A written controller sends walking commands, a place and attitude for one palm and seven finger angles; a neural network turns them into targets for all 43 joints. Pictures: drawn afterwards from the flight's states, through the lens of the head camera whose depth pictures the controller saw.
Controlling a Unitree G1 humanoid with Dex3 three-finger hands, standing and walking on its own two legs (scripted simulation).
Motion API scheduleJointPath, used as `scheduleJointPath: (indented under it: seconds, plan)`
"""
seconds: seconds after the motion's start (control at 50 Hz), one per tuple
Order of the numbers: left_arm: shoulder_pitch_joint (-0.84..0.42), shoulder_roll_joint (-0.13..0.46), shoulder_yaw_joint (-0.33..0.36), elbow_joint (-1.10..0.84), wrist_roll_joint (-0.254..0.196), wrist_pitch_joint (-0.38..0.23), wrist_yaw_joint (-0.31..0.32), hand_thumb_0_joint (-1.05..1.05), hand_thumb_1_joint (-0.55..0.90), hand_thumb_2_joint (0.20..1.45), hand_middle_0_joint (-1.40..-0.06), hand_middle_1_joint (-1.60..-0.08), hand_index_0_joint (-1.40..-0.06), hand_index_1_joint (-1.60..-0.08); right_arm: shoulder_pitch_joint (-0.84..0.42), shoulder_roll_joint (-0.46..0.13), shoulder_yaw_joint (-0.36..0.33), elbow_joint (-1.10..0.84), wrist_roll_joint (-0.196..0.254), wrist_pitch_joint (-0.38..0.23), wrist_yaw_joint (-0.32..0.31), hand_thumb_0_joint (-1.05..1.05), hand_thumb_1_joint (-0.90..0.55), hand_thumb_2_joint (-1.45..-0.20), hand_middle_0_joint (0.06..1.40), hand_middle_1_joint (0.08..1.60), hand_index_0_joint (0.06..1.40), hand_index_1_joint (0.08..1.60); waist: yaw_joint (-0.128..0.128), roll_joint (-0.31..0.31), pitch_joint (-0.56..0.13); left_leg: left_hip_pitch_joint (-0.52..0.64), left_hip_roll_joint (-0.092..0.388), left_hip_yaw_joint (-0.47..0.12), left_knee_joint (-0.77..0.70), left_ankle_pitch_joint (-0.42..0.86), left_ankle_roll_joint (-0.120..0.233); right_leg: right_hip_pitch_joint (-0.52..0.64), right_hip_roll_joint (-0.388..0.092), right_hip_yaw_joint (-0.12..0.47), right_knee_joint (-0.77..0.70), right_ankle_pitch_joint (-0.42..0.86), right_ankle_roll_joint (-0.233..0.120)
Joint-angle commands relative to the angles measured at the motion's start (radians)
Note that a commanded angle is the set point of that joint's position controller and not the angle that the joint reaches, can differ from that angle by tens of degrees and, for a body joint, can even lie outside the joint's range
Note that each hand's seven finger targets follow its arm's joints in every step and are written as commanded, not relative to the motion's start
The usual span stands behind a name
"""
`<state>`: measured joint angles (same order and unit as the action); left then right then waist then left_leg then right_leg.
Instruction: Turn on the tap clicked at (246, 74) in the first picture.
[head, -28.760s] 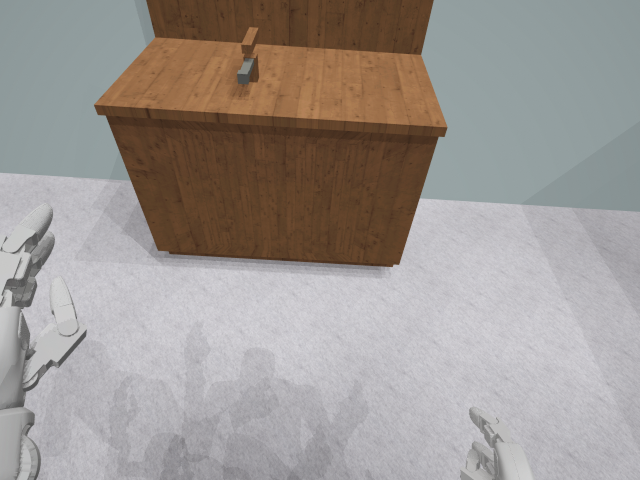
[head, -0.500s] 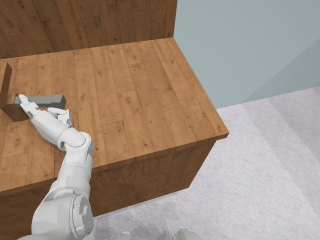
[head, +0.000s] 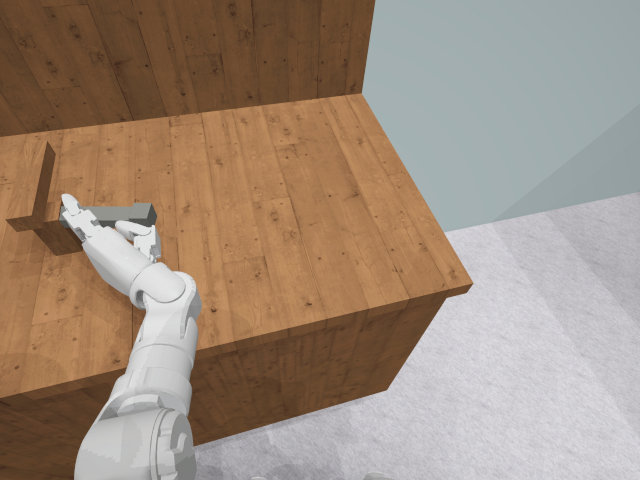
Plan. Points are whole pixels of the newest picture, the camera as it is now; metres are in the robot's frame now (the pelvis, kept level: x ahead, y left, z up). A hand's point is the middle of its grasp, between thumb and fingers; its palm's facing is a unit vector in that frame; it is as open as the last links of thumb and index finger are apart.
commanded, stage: lift the hand up off the lever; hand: left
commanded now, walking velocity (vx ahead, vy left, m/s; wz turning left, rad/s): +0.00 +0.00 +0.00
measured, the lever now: (143, 217) +0.45 +0.25 +0.05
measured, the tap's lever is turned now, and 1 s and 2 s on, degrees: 76 76 76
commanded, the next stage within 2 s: draw the hand back beside the body in 1.78 s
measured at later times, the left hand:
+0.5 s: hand (142, 237) +0.39 +0.23 +0.08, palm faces +0.81 -0.58 -0.06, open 7.8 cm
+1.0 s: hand (143, 226) +0.40 +0.22 +0.10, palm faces +0.81 -0.59 -0.06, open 7.8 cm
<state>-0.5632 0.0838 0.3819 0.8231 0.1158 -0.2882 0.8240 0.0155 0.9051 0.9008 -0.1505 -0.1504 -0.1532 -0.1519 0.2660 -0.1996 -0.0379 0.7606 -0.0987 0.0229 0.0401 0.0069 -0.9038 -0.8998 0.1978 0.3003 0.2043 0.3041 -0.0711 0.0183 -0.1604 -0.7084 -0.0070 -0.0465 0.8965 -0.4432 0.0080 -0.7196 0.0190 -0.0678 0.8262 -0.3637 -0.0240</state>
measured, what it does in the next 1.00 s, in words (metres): stands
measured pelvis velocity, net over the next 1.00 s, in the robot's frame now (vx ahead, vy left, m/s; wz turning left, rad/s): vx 0.00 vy -0.01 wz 0.01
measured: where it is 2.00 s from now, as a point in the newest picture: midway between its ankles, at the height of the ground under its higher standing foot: outside the picture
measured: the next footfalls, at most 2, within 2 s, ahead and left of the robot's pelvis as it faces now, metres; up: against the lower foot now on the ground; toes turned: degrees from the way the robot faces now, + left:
none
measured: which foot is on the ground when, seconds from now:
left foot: down 0.00-1.00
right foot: down 0.00-1.00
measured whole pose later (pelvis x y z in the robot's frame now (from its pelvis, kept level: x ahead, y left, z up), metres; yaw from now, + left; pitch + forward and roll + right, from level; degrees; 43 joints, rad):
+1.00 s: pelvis +0.00 -0.01 +0.02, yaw +1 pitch +9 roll -1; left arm -0.48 0.06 0.33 0.66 0.07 -0.16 0.79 0.01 0.90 0.90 -0.15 -0.15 -0.15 -0.15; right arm 0.23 -0.21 -0.03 0.75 -0.07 0.02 0.00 0.01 -0.90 -0.90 0.20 0.30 0.20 0.30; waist -0.04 0.02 -0.12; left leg -0.53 0.00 -0.05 0.75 -0.38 -0.01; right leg -0.55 0.02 -0.07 0.70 -0.32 -0.04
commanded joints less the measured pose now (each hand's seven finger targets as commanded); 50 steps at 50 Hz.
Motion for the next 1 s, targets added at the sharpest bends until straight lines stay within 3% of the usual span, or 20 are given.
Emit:
scheduleJointPath:
  seconds: [0.0, 0.02, 0.12, 0.22, 0.28, 0.32, 0.36, 0.42, 0.5, 0.52, 0.58, 0.62, 0.7, 0.72, 0.74, 0.8, 0.82, 0.88, 0.92, 0.98]
  plan:
    - [-0.339, 0.17, -0.016, -0.265, 0.026, -0.045, 0.011, 0.0, 0.9, 0.9, -0.15, -0.15, -0.15, -0.15, 0.025, -0.141, -0.048, -0.104, 0.002, -0.019, -0.015, 0.0, -0.9, -0.9, 0.2, 0.3, 0.2, 0.3, 0.011, 0.016, -0.355, 0.152, -0.004, 0.008, -0.12, 0.408, -0.033, 0.286, 0.003, 0.013, -0.085, 0.314, -0.015]
    - [-0.319, 0.182, -0.002, -0.28, 0.029, -0.043, 0.012, 0.0, 0.9, 0.9, -0.15, -0.15, -0.15, -0.15, 0.025, -0.143, -0.048, -0.102, 0.0, -0.018, -0.017, 0.0, -0.9, -0.9, 0.2, 0.3, 0.2, 0.3, 0.025, 0.047, -0.35, 0.168, -0.001, -0.002, -0.127, 0.435, -0.044, 0.281, 0.006, 0.008, -0.08, 0.312, -0.02]
    - [-0.332, 0.147, -0.046, -0.287, 0.029, -0.026, -0.002, 0.0, 0.9, 0.9, -0.15, -0.15, -0.15, -0.15, 0.001, -0.141, -0.045, -0.101, 0.005, -0.02, -0.022, 0.0, -0.9, -0.9, 0.2, 0.3, 0.2, 0.3, 0.006, 0.01, -0.289, 0.159, 0.0, -0.002, -0.14, 0.368, -0.032, 0.271, 0.004, 0.01, -0.107, 0.27, -0.015]
    - [-0.304, 0.131, -0.069, -0.347, 0.018, -0.029, -0.014, 0.0, 0.9, 0.9, -0.15, -0.15, -0.15, -0.15, -0.015, -0.136, -0.044, -0.101, 0.007, -0.028, -0.027, 0.0, -0.9, -0.9, 0.2, 0.3, 0.2, 0.3, 0.015, 0.049, -0.31, 0.198, 0.001, -0.004, -0.144, 0.396, -0.039, 0.285, 0.004, 0.01, -0.111, 0.281, -0.018]
    - [-0.285, 0.097, -0.104, -0.324, 0.009, -0.005, -0.027, 0.0, 0.9, 0.9, -0.15, -0.15, -0.15, -0.15, -0.024, -0.134, -0.041, -0.105, 0.013, -0.029, -0.029, 0.0, -0.9, -0.9, 0.2, 0.3, 0.2, 0.3, 0.007, 0.018, -0.287, 0.189, -0.003, 0.0, -0.157, 0.368, -0.032, 0.298, 0.001, 0.01, -0.127, 0.272, -0.017]
    - [-0.29, 0.133, -0.071, -0.335, 0.004, 0.009, -0.028, 0.0, 0.9, 0.9, -0.15, -0.15, -0.15, -0.15, -0.028, -0.138, -0.04, -0.102, 0.017, -0.027, -0.037, 0.0, -0.9, -0.9, 0.2, 0.3, 0.2, 0.3, 0.018, 0.025, -0.279, 0.189, -0.005, -0.005, -0.172, 0.358, -0.034, 0.316, 0.0, 0.011, -0.138, 0.266, -0.019]
    - [-0.295, 0.095, -0.106, -0.338, -0.007, 0.021, -0.032, 0.0, 0.9, 0.9, -0.15, -0.15, -0.15, -0.15, -0.04, -0.133, -0.036, -0.111, 0.021, -0.028, -0.039, 0.0, -0.9, -0.9, 0.2, 0.3, 0.2, 0.3, 0.011, 0.004, -0.264, 0.19, -0.007, 0.0, -0.178, 0.343, -0.028, 0.32, -0.003, 0.012, -0.15, 0.263, -0.015]
    - [-0.292, 0.141, -0.06, -0.331, -0.005, 0.024, -0.019, 0.0, 0.9, 0.9, -0.15, -0.15, -0.15, -0.15, -0.055, -0.135, -0.035, -0.108, 0.02, -0.03, -0.046, 0.0, -0.9, -0.9, 0.2, 0.3, 0.2, 0.3, 0.022, -0.004, -0.245, 0.173, -0.009, -0.004, -0.189, 0.3, -0.023, 0.324, -0.004, 0.017, -0.163, 0.226, -0.013]
    - [-0.317, 0.139, -0.072, -0.352, 0.01, 0.016, -0.011, 0.0, 0.9, 0.9, -0.15, -0.15, -0.15, -0.15, -0.061, -0.127, -0.032, -0.116, 0.015, -0.035, -0.043, 0.0, -0.9, -0.9, 0.2, 0.3, 0.2, 0.3, 0.022, 0.011, -0.261, 0.176, -0.015, 0.011, -0.187, 0.295, -0.013, 0.345, -0.011, 0.025, -0.169, 0.246, -0.012]
    - [-0.291, 0.18, -0.031, -0.355, 0.012, 0.016, -0.01, 0.0, 0.9, 0.9, -0.15, -0.15, -0.15, -0.15, -0.062, -0.13, -0.035, -0.113, 0.016, -0.033, -0.045, 0.0, -0.9, -0.9, 0.2, 0.3, 0.2, 0.3, 0.036, 0.011, -0.273, 0.172, -0.015, 0.006, -0.189, 0.288, -0.013, 0.355, -0.01, 0.027, -0.17, 0.235, -0.013]
    - [-0.321, 0.156, -0.064, -0.336, 0.014, 0.025, -0.017, 0.0, 0.9, 0.9, -0.15, -0.15, -0.15, -0.15, -0.067, -0.127, -0.031, -0.116, 0.02, -0.032, -0.049, 0.0, -0.9, -0.9, 0.2, 0.3, 0.2, 0.3, 0.016, -0.024, -0.253, 0.162, -0.015, 0.015, -0.194, 0.262, -0.005, 0.358, -0.016, 0.034, -0.185, 0.227, -0.006]
    - [-0.3, 0.184, -0.036, -0.348, 0.008, 0.03, -0.023, 0.0, 0.9, 0.9, -0.15, -0.15, -0.15, -0.15, -0.071, -0.131, -0.033, -0.118, 0.022, -0.032, -0.054, 0.0, -0.9, -0.9, 0.2, 0.3, 0.2, 0.3, 0.031, 0.018, -0.256, 0.172, -0.016, 0.013, -0.204, 0.257, -0.006, 0.364, -0.013, 0.037, -0.191, 0.218, -0.01]
    - [-0.336, 0.128, -0.1, -0.366, -0.003, 0.035, -0.037, 0.0, 0.9, 0.9, -0.15, -0.15, -0.15, -0.15, -0.071, -0.129, -0.03, -0.115, 0.026, -0.039, -0.054, 0.0, -0.9, -0.9, 0.2, 0.3, 0.2, 0.3, 0.011, 0.019, -0.25, 0.205, -0.014, 0.014, -0.208, 0.274, -0.006, 0.356, -0.012, 0.033, -0.199, 0.234, -0.01]
    - [-0.306, 0.149, -0.071, -0.362, -0.007, 0.039, -0.036, 0.0, 0.9, 0.9, -0.15, -0.15, -0.15, -0.15, -0.068, -0.134, -0.033, -0.114, 0.026, -0.04, -0.057, 0.0, -0.9, -0.9, 0.2, 0.3, 0.2, 0.3, 0.026, 0.017, -0.252, 0.204, -0.013, 0.005, -0.218, 0.275, -0.01, 0.363, -0.007, 0.027, -0.198, 0.224, -0.013]
    - [-0.33, 0.113, -0.115, -0.368, -0.007, 0.041, -0.042, 0.0, 0.9, 0.9, -0.15, -0.15, -0.15, -0.15, -0.074, -0.132, -0.03, -0.118, 0.027, -0.042, -0.056, 0.0, -0.9, -0.9, 0.2, 0.3, 0.2, 0.3, 0.008, 0.025, -0.246, 0.216, -0.013, 0.009, -0.217, 0.272, -0.008, 0.348, -0.01, 0.027, -0.201, 0.221, -0.009]
    - [-0.313, 0.128, -0.094, -0.335, -0.018, 0.058, -0.041, 0.0, 0.9, 0.9, -0.15, -0.15, -0.15, -0.15, -0.071, -0.135, -0.03, -0.114, 0.03, -0.043, -0.058, 0.0, -0.9, -0.9, 0.2, 0.3, 0.2, 0.3, 0.014, -0.024, -0.228, 0.202, -0.014, 0.011, -0.227, 0.26, -0.005, 0.367, -0.011, 0.029, -0.218, 0.214, -0.007]
    - [-0.308, 0.16, -0.057, -0.342, -0.018, 0.059, -0.037, 0.0, 0.9, 0.9, -0.15, -0.15, -0.15, -0.15, -0.074, -0.139, -0.032, -0.11, 0.03, -0.041, -0.061, 0.0, -0.9, -0.9, 0.2, 0.3, 0.2, 0.3, 0.027, -0.005, -0.233, 0.211, -0.013, 0.007, -0.236, 0.267, -0.009, 0.372, -0.01, 0.027, -0.218, 0.212, -0.01]
    - [-0.317, 0.13, -0.085, -0.377, -0.02, 0.064, -0.03, 0.0, 0.9, 0.9, -0.15, -0.15, -0.15, -0.15, -0.074, -0.132, -0.03, -0.12, 0.028, -0.045, -0.056, 0.0, -0.9, -0.9, 0.2, 0.3, 0.2, 0.3, 0.029, -0.021, -0.259, 0.224, -0.015, 0.015, -0.236, 0.296, -0.007, 0.396, -0.012, 0.027, -0.217, 0.248, -0.008]
    - [-0.284, 0.172, -0.04, -0.386, -0.015, 0.067, -0.023, 0.0, 0.9, 0.9, -0.15, -0.15, -0.15, -0.15, -0.074, -0.134, -0.033, -0.117, 0.027, -0.041, -0.057, 0.0, -0.9, -0.9, 0.2, 0.3, 0.2, 0.3, 0.049, -0.01, -0.26, 0.226, -0.014, 0.01, -0.243, 0.324, -0.013, 0.416, -0.01, 0.025, -0.213, 0.271, -0.012]
    - [-0.293, 0.147, -0.07, -0.407, -0.006, 0.075, -0.023, 0.0, 0.9, 0.9, -0.15, -0.15, -0.15, -0.15, -0.079, -0.128, -0.032, -0.124, 0.025, -0.04, -0.054, 0.0, -0.9, -0.9, 0.2, 0.3, 0.2, 0.3, 0.04, -0.015, -0.255, 0.238, -0.011, 0.02, -0.24, 0.342, -0.009, 0.418, -0.014, 0.024, -0.214, 0.297, -0.01]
